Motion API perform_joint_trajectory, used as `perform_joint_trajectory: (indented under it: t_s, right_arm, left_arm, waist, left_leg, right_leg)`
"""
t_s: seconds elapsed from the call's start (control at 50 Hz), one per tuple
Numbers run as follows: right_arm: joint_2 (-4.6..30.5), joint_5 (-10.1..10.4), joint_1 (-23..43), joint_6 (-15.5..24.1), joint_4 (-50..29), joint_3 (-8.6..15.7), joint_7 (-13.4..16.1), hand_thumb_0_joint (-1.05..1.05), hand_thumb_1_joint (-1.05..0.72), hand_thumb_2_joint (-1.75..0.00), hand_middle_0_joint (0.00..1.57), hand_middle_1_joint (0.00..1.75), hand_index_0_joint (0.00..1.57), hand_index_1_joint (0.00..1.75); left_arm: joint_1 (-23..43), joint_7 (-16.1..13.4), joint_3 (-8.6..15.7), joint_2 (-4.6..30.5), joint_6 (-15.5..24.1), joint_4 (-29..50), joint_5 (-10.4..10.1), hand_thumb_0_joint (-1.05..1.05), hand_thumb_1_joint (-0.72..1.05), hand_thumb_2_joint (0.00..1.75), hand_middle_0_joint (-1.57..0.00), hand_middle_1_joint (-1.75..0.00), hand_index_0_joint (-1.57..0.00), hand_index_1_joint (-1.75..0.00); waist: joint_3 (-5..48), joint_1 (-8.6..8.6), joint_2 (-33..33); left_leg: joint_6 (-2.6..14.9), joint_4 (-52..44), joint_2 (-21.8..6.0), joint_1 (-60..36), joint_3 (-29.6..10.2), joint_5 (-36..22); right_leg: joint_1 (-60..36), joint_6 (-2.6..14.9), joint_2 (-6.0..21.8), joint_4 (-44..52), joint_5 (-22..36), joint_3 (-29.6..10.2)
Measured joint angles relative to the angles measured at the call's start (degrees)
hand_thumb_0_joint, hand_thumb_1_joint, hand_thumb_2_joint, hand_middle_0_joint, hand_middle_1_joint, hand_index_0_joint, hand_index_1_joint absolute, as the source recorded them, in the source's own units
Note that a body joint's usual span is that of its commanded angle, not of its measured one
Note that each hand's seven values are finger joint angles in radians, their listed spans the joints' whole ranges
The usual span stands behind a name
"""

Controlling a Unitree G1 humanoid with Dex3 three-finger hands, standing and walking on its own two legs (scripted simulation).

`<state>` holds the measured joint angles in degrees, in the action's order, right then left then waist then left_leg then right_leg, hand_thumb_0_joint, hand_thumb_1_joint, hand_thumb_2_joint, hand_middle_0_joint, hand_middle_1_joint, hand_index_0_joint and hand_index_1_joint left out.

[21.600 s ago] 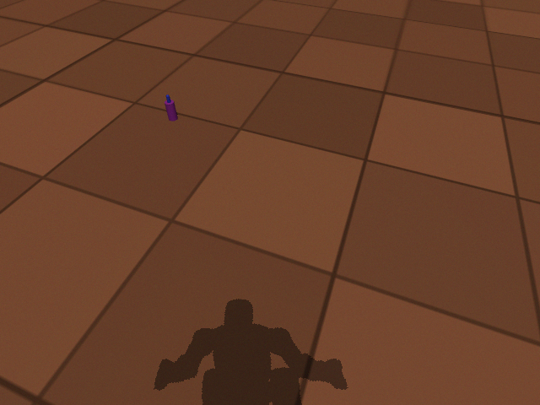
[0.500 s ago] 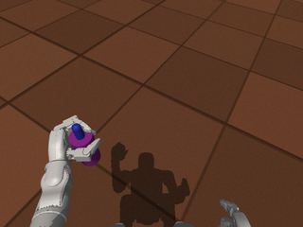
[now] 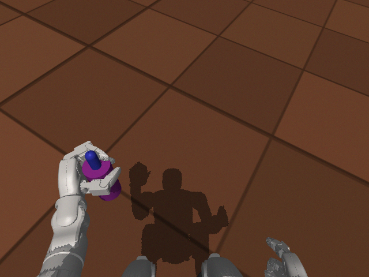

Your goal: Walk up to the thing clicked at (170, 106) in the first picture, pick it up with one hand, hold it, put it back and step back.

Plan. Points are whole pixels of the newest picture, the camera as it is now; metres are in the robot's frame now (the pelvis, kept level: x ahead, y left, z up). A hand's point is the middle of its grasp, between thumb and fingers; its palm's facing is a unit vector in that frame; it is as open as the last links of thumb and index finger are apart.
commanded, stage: crouch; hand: left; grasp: from the side
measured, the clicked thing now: (100, 173) +0.34 +0.19 -0.02
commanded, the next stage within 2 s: lower in 1.62 s
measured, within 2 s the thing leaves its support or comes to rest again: neither
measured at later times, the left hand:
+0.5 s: hand (114, 191) +0.38 +0.20 -0.24, palm faces +0.19 -0.98 -0.04, open 6.5 cm
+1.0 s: hand (120, 197) +0.42 +0.22 -0.42, palm faces +0.19 -0.98 -0.04, open 6.5 cm
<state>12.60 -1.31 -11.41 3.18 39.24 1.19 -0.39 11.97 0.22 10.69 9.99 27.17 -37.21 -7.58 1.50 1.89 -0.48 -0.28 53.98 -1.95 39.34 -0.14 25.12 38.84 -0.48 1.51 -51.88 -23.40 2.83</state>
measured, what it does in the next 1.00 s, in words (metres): lowers itself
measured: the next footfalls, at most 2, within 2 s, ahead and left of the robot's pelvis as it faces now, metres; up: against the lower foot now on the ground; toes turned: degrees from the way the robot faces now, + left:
none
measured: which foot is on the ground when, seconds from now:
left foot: down 0.00-1.00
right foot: down 0.00-1.00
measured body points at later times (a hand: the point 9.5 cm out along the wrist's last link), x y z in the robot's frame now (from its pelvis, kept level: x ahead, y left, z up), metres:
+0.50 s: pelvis -0.04 +0.01 -0.20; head +0.14 +0.03 +0.21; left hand +0.36 +0.26 -0.24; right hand +0.07 -0.25 -0.33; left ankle +0.01 +0.12 -0.69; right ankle +0.02 -0.13 -0.69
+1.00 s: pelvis -0.09 +0.01 -0.36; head +0.14 +0.06 +0.02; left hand +0.40 +0.27 -0.42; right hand -0.05 -0.27 -0.47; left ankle +0.01 +0.12 -0.69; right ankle +0.02 -0.13 -0.69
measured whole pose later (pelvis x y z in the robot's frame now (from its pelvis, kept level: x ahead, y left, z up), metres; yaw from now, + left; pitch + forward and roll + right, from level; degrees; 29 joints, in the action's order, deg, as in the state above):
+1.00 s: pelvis -0.09 +0.01 -0.36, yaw -5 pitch +30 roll -7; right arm 16.1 -8.1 -7.4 0.3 42.3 -6.4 -5.4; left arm 47.0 5.7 30.7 32.9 44.1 -73.4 -1.6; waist 1.6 12.4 -2.1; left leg 0.5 133.1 -1.5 125.5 -6.2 38.3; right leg 122.7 -0.6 2.1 -127.5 -35.2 4.8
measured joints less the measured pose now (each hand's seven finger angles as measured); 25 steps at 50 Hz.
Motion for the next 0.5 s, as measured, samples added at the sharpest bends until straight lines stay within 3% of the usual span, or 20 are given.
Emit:
perform_joint_trajectory:
  t_s: [0.24,0.5]
  right_arm:
    - [1.7,-2.0,1.3,0.7,0.5,-0.1,-2.1,0.01,-0.89,-0.90,0.20,0.30,0.20,0.30]
    - [1.2,-3.4,4.0,-1.2,1.6,-1.3,-4.0,0.01,-0.91,-0.91,0.20,0.30,0.20,0.30]
  left_arm:
    - [10.1,2.2,4.6,4.0,13.8,-13.1,0.3,0.00,-0.14,1.07,-0.80,-1.06,-1.07,-1.23]
    - [18.7,3.2,9.1,6.5,15.7,-20.2,1.0,0.00,-0.14,1.07,-0.80,-1.05,-1.07,-1.23]
  waist:
    - [7.6,2.33,-0.4]
    - [9.1,2.81,1.1]
  left_leg:
    - [-0.20,27.7,-0.3,32.6,-1.8,9.5]
    - [0.71,50.1,0.1,58.2,-2.1,14.4]
  right_leg:
    - [32.1,0.12,0.2,-27.0,-9.3,0.7]
    - [57.5,-0.24,0.8,-48.9,-13.8,-0.1]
